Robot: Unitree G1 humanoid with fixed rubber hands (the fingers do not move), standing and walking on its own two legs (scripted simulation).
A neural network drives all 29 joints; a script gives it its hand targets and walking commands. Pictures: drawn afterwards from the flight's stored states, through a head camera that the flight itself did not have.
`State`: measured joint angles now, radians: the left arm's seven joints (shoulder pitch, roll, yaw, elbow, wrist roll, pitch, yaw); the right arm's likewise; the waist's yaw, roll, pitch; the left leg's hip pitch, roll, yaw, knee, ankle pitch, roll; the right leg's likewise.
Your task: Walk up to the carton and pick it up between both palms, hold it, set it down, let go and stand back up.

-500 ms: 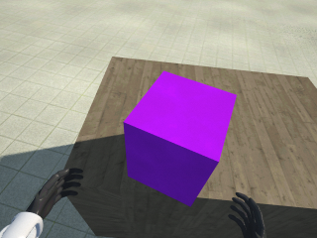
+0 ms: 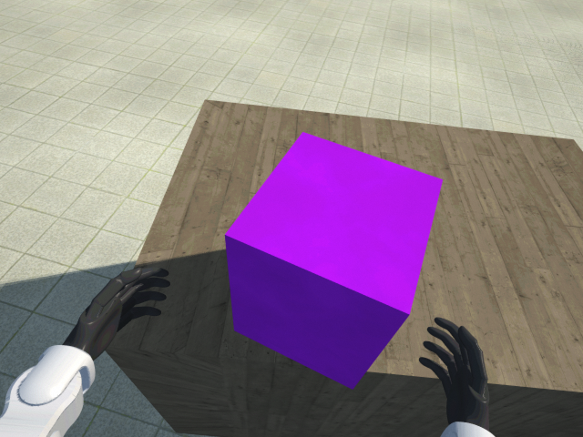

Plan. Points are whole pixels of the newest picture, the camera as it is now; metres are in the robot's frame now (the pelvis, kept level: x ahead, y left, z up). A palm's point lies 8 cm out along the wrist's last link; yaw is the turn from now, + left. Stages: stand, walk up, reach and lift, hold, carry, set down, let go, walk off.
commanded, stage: reach and lift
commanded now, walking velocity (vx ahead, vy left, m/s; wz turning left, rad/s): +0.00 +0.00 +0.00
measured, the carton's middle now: (328, 262) +0.36 -0.03 +0.04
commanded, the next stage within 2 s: none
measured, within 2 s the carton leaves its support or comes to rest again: neither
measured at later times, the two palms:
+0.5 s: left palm (92, 281) +0.27 +0.24 +0.11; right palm (470, 358) +0.22 -0.18 +0.09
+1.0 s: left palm (122, 207) +0.34 +0.22 +0.16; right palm (478, 279) +0.28 -0.17 +0.15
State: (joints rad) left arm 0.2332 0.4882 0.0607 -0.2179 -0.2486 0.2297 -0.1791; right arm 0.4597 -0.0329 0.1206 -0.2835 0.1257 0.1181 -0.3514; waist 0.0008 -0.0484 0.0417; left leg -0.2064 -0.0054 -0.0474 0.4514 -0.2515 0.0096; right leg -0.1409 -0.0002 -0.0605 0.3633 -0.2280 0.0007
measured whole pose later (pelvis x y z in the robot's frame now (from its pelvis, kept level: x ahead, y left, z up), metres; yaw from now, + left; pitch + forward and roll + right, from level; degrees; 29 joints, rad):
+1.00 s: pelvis -0.03 +0.00 +0.00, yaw +0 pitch -2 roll -1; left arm -0.50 0.50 0.02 0.16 -0.25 0.55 -0.17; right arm -0.26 -0.03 -0.09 -0.16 0.19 0.60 -0.38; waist -0.03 -0.05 0.04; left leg -0.19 -0.01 -0.05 0.42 -0.20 0.01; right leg -0.12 0.00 -0.06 0.33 -0.17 0.01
